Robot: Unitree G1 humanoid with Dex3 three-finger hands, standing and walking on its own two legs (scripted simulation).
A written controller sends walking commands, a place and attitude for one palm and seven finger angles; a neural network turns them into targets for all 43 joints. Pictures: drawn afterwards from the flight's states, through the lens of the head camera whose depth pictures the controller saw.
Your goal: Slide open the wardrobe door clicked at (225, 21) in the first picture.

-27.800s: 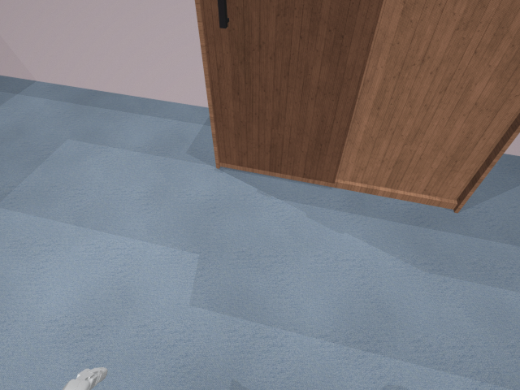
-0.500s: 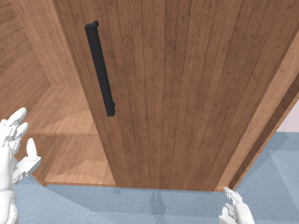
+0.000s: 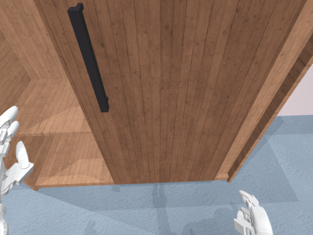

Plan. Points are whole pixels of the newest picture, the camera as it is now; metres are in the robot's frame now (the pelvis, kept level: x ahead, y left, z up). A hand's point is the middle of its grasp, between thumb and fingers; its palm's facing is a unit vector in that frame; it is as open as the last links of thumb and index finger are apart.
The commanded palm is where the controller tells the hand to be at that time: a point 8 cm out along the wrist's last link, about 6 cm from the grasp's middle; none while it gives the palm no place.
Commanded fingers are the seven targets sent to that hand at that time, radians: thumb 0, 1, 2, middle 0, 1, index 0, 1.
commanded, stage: step back with the hand held close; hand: left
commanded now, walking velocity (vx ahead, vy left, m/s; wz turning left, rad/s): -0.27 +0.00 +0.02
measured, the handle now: (94, 66) +0.50 +0.22 +0.17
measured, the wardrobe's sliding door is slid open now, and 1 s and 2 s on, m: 0.51 0.51 0.51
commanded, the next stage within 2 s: stop stepping back and stand still in 0.98 s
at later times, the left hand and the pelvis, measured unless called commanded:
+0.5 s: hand out of the picture +0.10 +0.28 +0.15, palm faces +0.53 -0.75 -0.40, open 7.4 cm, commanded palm +0.04 +0.31 +0.17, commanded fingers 0.00 0.90 0.90 -0.20 -0.30 -0.20 -0.30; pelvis -0.08 +0.00 -0.02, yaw +3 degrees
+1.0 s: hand out of the picture +0.03 +0.25 +0.17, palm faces +0.43 -0.79 -0.44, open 7.4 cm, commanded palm -0.02 +0.29 +0.17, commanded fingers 0.00 0.90 0.90 -0.20 -0.30 -0.20 -0.30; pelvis -0.16 -0.01 +0.00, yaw +0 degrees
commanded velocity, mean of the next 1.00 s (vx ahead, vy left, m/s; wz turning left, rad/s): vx -0.33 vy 0.00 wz -0.02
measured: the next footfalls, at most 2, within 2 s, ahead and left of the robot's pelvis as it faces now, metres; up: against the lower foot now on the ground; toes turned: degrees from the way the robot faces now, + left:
right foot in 0.84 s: -0.22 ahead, -0.09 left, +0.00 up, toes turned +3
left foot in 1.04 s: -0.12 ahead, +0.09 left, +0.00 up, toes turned +2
